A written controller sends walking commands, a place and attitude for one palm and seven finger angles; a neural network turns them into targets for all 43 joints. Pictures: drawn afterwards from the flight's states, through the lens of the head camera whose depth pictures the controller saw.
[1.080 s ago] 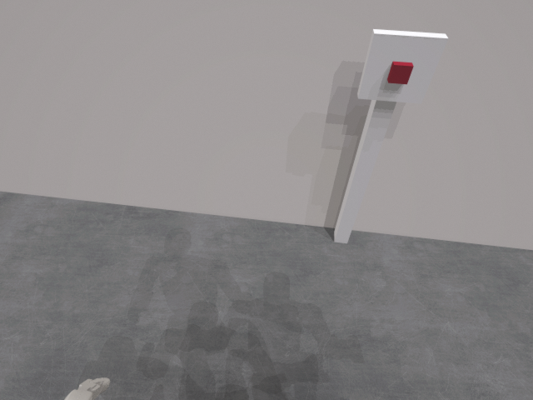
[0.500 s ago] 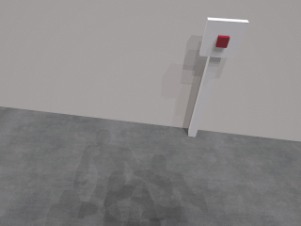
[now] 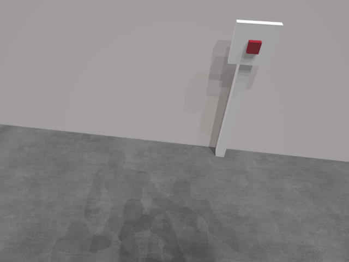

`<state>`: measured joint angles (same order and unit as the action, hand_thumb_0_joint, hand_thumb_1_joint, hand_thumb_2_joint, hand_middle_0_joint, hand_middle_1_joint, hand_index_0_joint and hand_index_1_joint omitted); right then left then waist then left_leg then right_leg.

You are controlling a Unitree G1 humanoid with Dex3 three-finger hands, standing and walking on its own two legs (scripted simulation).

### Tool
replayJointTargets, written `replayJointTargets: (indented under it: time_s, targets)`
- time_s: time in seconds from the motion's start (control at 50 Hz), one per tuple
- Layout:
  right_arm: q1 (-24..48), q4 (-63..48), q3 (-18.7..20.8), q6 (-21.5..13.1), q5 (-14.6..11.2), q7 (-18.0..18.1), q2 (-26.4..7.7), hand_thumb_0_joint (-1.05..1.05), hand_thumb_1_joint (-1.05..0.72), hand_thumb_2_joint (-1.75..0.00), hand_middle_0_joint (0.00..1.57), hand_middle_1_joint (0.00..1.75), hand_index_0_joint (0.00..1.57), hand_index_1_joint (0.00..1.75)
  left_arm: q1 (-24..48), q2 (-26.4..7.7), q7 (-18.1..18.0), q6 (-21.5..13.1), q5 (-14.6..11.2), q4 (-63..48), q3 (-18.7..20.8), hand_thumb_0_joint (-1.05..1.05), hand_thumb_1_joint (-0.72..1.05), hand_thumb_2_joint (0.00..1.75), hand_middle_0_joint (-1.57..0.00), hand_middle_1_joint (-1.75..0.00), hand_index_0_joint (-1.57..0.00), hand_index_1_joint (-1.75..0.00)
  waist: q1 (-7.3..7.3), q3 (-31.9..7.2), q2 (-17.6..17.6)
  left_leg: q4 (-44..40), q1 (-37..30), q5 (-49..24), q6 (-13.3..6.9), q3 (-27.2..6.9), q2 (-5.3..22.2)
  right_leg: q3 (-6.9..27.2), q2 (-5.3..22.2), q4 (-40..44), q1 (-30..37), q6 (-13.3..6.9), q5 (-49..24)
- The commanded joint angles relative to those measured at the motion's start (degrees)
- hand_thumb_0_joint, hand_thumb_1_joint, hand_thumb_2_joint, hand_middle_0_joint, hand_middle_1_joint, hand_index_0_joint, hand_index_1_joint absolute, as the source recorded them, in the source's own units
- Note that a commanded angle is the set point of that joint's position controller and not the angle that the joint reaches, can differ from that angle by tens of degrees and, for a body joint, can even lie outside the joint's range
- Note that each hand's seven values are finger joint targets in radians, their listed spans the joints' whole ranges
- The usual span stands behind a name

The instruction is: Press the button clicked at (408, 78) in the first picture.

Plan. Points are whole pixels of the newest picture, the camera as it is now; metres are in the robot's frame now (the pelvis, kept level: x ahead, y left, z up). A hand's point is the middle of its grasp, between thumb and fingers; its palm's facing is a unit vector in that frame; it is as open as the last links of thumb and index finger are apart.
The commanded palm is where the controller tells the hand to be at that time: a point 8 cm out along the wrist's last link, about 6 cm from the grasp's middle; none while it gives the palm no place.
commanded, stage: look at it before walking up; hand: left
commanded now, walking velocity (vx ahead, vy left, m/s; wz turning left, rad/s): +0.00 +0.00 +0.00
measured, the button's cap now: (253, 46) +0.93 -0.28 +0.07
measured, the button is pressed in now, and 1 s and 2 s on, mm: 0 0 0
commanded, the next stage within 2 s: walk to a spot facing it in 0.56 s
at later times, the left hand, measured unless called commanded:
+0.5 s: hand out of the picture +0.09 +0.25 -0.16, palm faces -0.02 -0.94 -0.34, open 7.4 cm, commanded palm none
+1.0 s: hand out of the picture +0.07 +0.21 -0.18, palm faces -0.12 -0.95 -0.29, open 7.4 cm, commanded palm none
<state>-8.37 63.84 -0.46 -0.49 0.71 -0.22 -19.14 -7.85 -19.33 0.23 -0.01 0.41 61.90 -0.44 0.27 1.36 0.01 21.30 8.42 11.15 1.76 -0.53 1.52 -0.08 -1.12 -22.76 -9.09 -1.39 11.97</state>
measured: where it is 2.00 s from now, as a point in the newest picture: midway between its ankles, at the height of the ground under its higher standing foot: outside the picture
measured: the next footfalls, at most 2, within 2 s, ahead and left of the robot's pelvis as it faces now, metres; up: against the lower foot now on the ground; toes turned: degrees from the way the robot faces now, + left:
left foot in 1.76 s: +0.08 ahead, +0.10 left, +0.00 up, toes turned -35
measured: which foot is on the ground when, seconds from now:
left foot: down 0.00-1.00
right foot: down 0.00-1.00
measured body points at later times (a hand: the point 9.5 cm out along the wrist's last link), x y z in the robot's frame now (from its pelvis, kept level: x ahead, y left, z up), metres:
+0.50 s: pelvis +0.01 +0.01 +0.00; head +0.02 +0.01 +0.45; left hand +0.09 +0.30 -0.13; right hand +0.10 -0.29 -0.13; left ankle +0.01 +0.14 -0.74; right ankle +0.01 -0.10 -0.74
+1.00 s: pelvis +0.00 -0.01 -0.02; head +0.03 -0.02 +0.43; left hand +0.08 +0.26 -0.16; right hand +0.05 -0.27 -0.17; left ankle +0.01 +0.14 -0.74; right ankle +0.00 -0.10 -0.74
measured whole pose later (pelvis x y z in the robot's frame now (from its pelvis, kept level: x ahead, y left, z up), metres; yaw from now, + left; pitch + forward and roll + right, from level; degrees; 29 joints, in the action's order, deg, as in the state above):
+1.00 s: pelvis +0.00 -0.01 -0.02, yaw -8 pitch -1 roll +3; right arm -8.0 57.0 1.3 1.4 0.9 0.9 -13.8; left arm -11.8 -15.5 0.7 3.8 0.8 56.4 1.5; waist -1.3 5.1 1.5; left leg 31.1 12.0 17.4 2.3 7.4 3.3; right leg 3.0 -1.7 -41.4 -19.4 -0.4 20.8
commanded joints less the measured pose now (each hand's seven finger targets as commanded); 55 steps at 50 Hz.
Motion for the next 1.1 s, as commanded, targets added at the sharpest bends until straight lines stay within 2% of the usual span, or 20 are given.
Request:
replayJointTargets:
  time_s: [0.0, 0.16, 0.22, 0.32, 0.66, 0.68, 0.74, 0.76, 0.82, 0.88, 0.9, 0.92, 0.94, 0.96, 0.98, 1.0, 1.02, 1.04, 1.06, 1.08]
  targets:
    - [2.7, -3.7, 2.4, -1.4, -0.1, 1.0, -11.7, 0.0, -0.9, -0.9, 0.2, 0.3, 0.2, 0.3, 2.5, -12.1, -0.7, -1.6, 0.2, -3.7, 2.6, 0.0, 0.9, 0.9, -0.2, -0.3, -0.2, -0.3, -0.38, -1.7, 0.3, -3.1, 0.3, -3.3, -2.8, -4.7, 4.9, 7.8, 7.8, 5.9, -1.0, -0.9, -1.1]
    - [3.1, -3.5, 2.3, -1.6, -0.2, 1.1, -11.9, 0.0, -0.9, -0.9, 0.2, 0.3, 0.2, 0.3, 2.2, -11.9, -0.7, -1.6, 0.1, -3.4, 2.4, 0.0, 0.9, 0.9, -0.2, -0.3, -0.2, -0.3, -0.46, -2.7, -1.0, -3.4, -0.2, -5.3, -2.9, -4.8, 5.4, 6.9, 7.8, 4.7, 0.2, -0.7, -5.1]
    - [3.2, -3.6, 2.3, -1.6, -0.2, 1.1, -11.8, 0.0, -0.9, -0.9, 0.2, 0.3, 0.2, 0.3, 2.2, -12.0, -0.7, -1.6, 0.2, -3.3, 2.5, 0.0, 0.9, 0.9, -0.2, -0.3, -0.2, -0.3, -0.45, -2.9, 0.1, -3.2, -0.4, -6.2, -2.9, -4.8, 5.3, 6.8, 7.9, 4.6, 0.7, -0.7, -6.5]
    - [3.5, -3.6, 2.3, -1.7, -0.2, 1.2, -12.1, 0.0, -0.9, -0.9, 0.2, 0.3, 0.2, 0.3, 2.0, -12.0, -0.8, -1.8, 0.1, -3.2, 2.5, 0.0, 0.9, 0.9, -0.2, -0.3, -0.2, -0.3, -0.39, -4.7, -0.2, -2.6, -2.1, -9.8, -2.9, -4.6, 5.6, 6.6, 8.1, 3.8, 2.0, -0.8, -11.1]
    - [4.7, -3.9, 2.4, -1.7, -0.2, 1.4, -12.4, 0.0, -0.9, -0.9, 0.2, 0.3, 0.2, 0.3, 2.4, -12.4, -0.8, -1.7, 0.2, -3.3, 2.6, 0.0, 0.9, 0.9, -0.2, -0.3, -0.2, -0.3, -0.47, -3.3, -0.4, -3.5, -3.3, -11.0, -2.8, -3.9, 5.8, 6.7, 8.0, 4.4, 1.8, -0.7, -13.0]
    - [4.3, -4.0, 2.5, -1.6, -0.1, 1.5, -12.2, 0.0, -0.9, -0.9, 0.2, 0.3, 0.2, 0.3, 2.5, -12.2, -0.8, -1.5, 0.3, -3.7, 2.7, 0.0, 0.9, 0.9, -0.2, -0.3, -0.2, -0.3, -0.34, -3.2, -0.1, -2.7, -3.7, -11.4, -2.7, -3.4, 6.0, 7.2, 7.7, 3.8, 1.2, -0.8, -14.3]
    - [0.2, -4.3, 1.8, -0.3, -0.1, 1.9, -5.5, 0.0, -0.9, -0.9, 0.2, 0.3, 0.2, 0.3, -0.8, -6.2, -1.1, 0.4, 0.2, -3.9, 2.0, 0.0, 0.9, 0.9, -0.2, -0.3, -0.2, -0.3, 0.02, -3.0, 0.3, 0.8, -3.5, -11.5, -1.5, -0.4, 6.3, 7.9, 7.4, 0.3, -1.5, -0.1, -17.6]
    - [-0.4, -4.7, 2.0, 0.0, 0.0, 2.1, -5.7, 0.0, -0.9, -0.9, 0.2, 0.3, 0.2, 0.3, -1.4, -6.2, -1.1, 0.9, 0.3, -4.5, 2.2, 0.0, 0.9, 0.9, -0.2, -0.3, -0.2, -0.3, 0.07, -2.8, 0.1, 1.5, -3.5, -11.5, -1.5, 0.1, 6.5, 8.3, 6.9, -1.1, -2.6, -0.2, -18.3]
    - [-1.0, -6.9, 3.2, 0.7, 0.1, 2.4, -6.6, 0.0, -0.9, -0.9, 0.2, 0.3, 0.2, 0.3, -2.1, -6.2, -0.8, 1.7, 0.5, -6.7, 3.0, 0.0, 0.9, 0.9, -0.2, -0.3, -0.2, -0.3, 0.09, -2.0, -1.2, 2.8, -2.4, -9.2, -2.3, 0.2, 8.3, 8.3, 5.2, -5.6, -6.6, -0.1, -16.2]
    - [-0.4, -9.3, 4.2, 1.0, 0.2, 2.4, -7.4, 0.0, -0.9, -0.9, 0.2, 0.3, 0.2, 0.3, -3.2, -5.3, -0.3, 2.2, 0.7, -8.7, 3.5, 0.0, 0.9, 0.9, -0.2, -0.3, -0.2, -0.3, -0.19, -1.3, -4.3, 2.1, -0.6, -6.0, -4.1, -1.2, 11.3, 6.9, 2.7, -11.9, -10.3, 0.5, -10.9]
    - [0.1, -9.9, 4.6, 1.0, 0.2, 2.4, -7.8, 0.0, -0.9, -0.9, 0.2, 0.3, 0.2, 0.3, -3.8, -4.5, -0.1, 2.3, 0.6, -9.1, 3.7, 0.0, 0.9, 0.9, -0.2, -0.3, -0.2, -0.3, -0.43, -1.8, -6.8, 1.3, 0.1, -6.2, -5.4, -2.2, 13.5, 5.5, 1.7, -16.1, -10.9, 0.8, -6.7]
    - [0.2, -10.5, 4.9, 0.9, 0.2, 2.3, -7.8, 0.0, -0.9, -0.9, 0.2, 0.3, 0.2, 0.3, -4.0, -3.7, 0.1, 2.5, 0.6, -9.7, 3.8, 0.0, 0.9, 0.9, -0.2, -0.3, -0.2, -0.3, -0.59, -1.3, -9.5, -0.4, 1.7, -7.7, -7.4, -3.8, 16.3, 3.3, 0.8, -21.4, -11.5, 1.4, 3.9]
    - [1.3, -11.1, 5.1, 0.7, 0.3, 2.2, -7.9, 0.0, -0.9, -0.9, 0.2, 0.3, 0.2, 0.3, -5.0, -2.7, 0.3, 2.8, 0.7, -10.3, 4.0, 0.0, 0.9, 0.9, -0.2, -0.3, -0.2, -0.3, -1.37, -1.3, -11.5, -1.2, 2.7, -10.5, -9.5, -4.2, 18.7, 1.1, 0.7, -25.9, -11.5, 2.0, 12.5]
    - [2.0, -11.9, 5.3, 0.6, 0.4, 2.1, -7.5, 0.0, -0.9, -0.9, 0.2, 0.3, 0.2, 0.3, -5.7, -2.1, 0.4, 2.8, 0.7, -10.7, 4.3, 0.0, 0.9, 0.9, -0.2, -0.3, -0.2, -0.3, -1.65, -1.4, -12.0, -0.2, 3.9, -13.0, -10.3, -3.6, 19.4, 0.9, 1.8, -26.7, -10.5, 2.1, 15.5]
    - [3.1, -12.6, 5.6, 0.7, 0.4, 2.1, -7.3, 0.0, -0.9, -0.9, 0.2, 0.3, 0.2, 0.3, -7.3, -2.0, 0.5, 2.8, 0.6, -10.7, 4.6, 0.0, 0.9, 0.9, -0.2, -0.3, -0.2, -0.3, -2.65, -1.2, -11.7, 2.2, 6.3, -12.7, -9.7, -1.9, 19.5, 1.4, 3.2, -24.7, -7.7, 1.8, 15.1]
    - [4.7, -13.3, 5.7, 0.8, 0.4, 2.0, -7.4, 0.0, -0.9, -0.9, 0.2, 0.3, 0.2, 0.3, -10.5, -2.1, 0.7, 2.6, 0.7, -10.2, 4.8, 0.0, 0.9, 0.9, -0.2, -0.3, -0.2, -0.3, -4.51, -2.1, -8.7, 7.4, 7.9, -10.6, -7.6, 0.9, 17.7, 0.9, 3.3, -19.2, -4.3, 1.5, 10.5]
    - [5.3, -13.7, 5.7, 1.3, 0.3, 1.9, -6.3, 0.0, -0.9, -0.9, 0.2, 0.3, 0.2, 0.3, -13.8, -3.1, 0.7, 2.0, 1.1, -9.3, 5.4, 0.0, 0.9, 0.9, -0.2, -0.3, -0.2, -0.3, -6.14, -1.7, -2.6, 17.4, 12.1, -4.0, -3.8, 5.2, 13.1, 2.6, 4.1, -9.4, -0.2, 1.1, -0.2]
    - [3.1, -15.0, 5.0, 1.9, 0.0, 1.7, -1.2, 0.0, -0.9, -0.9, 0.2, 0.3, 0.2, 0.3, -14.9, -9.2, -0.2, 0.9, 1.9, -9.6, 6.5, 0.0, 0.9, 0.9, -0.2, -0.3, -0.2, -0.3, -5.7, -1.0, 18.6, 34.2, 22.8, 17.6, 1.4, 9.3, 2.6, 25.6, 16.8, 3.5, 1.7, -2.1, -11.5]
    - [4.0, -16.1, 4.8, 2.0, -0.1, 1.8, -0.7, 0.0, -0.9, -0.9, 0.2, 0.3, 0.2, 0.3, -15.4, -10.9, -0.9, 1.0, 1.0, -10.3, 6.4, 0.0, 0.9, 0.9, -0.2, -0.3, -0.2, -0.3, -5.53, -1.0, 18.7, 42.1, 24.7, 23.8, 1.4, 1.5, 0.0, 34.9, 22.0, 7.8, -2.1, -6.3, -17.7]
    - [3.0, -15.1, 5.2, 2.4, -0.1, 1.8, -2.1, 0.0, -0.9, -0.9, 0.2, 0.3, 0.2, 0.3, -12.9, -9.3, -1.3, 1.1, 0.7, -10.8, 6.7, 0.0, 0.9, 0.9, -0.2, -0.3, -0.2, -0.3, -4.03, -0.4, 14.8, 44.7, 23.8, 19.0, 0.7, -2.7, 1.4, 31.9, 19.4, 9.3, -3.6, -5.8, -8.4]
